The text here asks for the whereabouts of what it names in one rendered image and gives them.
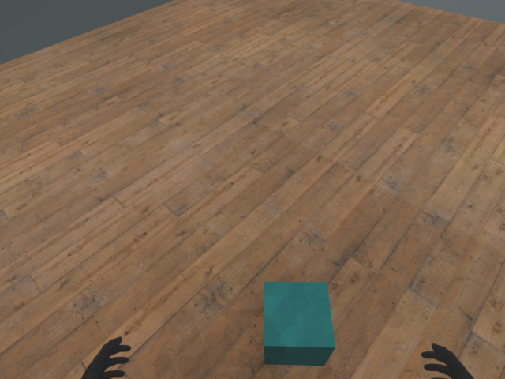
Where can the carton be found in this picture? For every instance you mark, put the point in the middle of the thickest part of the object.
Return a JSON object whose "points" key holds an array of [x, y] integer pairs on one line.
{"points": [[298, 327]]}

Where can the right robot hand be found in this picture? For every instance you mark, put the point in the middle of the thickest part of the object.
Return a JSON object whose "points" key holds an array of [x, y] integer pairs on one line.
{"points": [[453, 367]]}

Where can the left robot hand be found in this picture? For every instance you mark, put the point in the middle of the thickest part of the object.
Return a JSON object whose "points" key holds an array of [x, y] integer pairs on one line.
{"points": [[102, 361]]}

